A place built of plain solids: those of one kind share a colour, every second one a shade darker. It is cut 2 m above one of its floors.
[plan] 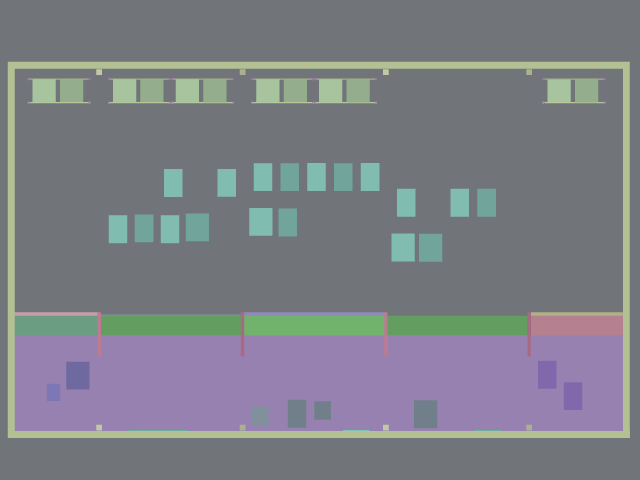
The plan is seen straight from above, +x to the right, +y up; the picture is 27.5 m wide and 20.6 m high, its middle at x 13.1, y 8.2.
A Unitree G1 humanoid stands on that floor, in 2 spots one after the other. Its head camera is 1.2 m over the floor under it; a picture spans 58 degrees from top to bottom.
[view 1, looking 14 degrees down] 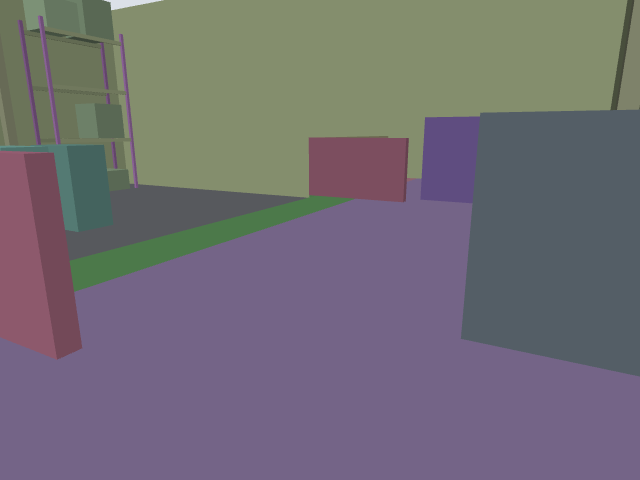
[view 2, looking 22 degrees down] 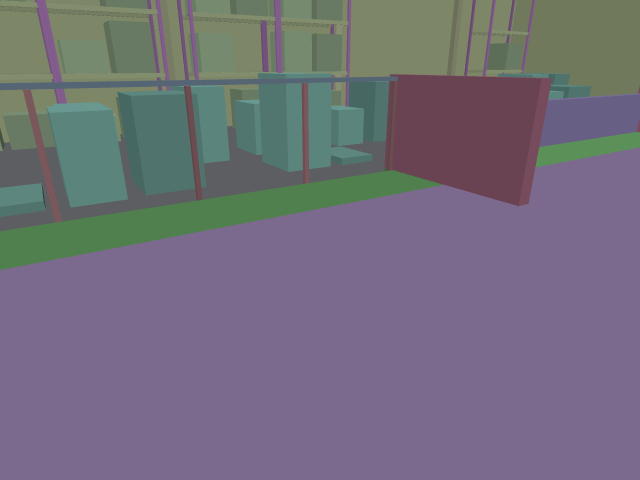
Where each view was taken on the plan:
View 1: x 14.65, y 0.95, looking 28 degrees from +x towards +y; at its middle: deck_inner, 4.96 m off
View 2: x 6.15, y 0.95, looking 58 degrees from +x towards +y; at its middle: deck_inner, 3.20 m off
